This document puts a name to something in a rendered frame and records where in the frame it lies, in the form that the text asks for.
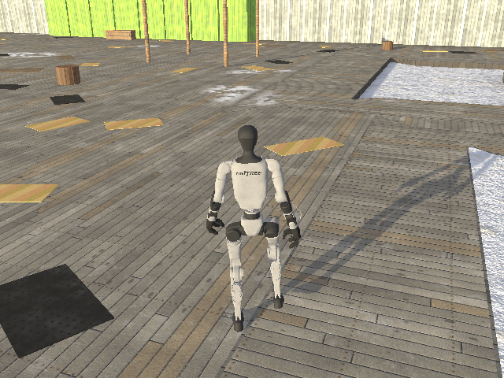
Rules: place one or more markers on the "left robot forearm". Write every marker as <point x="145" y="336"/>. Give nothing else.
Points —
<point x="213" y="209"/>

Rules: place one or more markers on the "right robot shin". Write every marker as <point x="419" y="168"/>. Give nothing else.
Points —
<point x="275" y="267"/>

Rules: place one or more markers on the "right robot upper arm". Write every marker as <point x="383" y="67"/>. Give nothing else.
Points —
<point x="278" y="180"/>

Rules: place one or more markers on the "left robot upper arm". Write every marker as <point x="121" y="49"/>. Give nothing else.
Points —
<point x="221" y="180"/>

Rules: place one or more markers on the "right robot forearm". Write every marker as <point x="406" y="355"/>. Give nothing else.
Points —
<point x="289" y="213"/>

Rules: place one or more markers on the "robot left hand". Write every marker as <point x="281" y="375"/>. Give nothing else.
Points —
<point x="216" y="223"/>

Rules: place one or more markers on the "robot head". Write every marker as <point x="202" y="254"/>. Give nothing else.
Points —
<point x="248" y="136"/>

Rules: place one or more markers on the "robot right hand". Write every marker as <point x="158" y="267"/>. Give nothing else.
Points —
<point x="296" y="236"/>

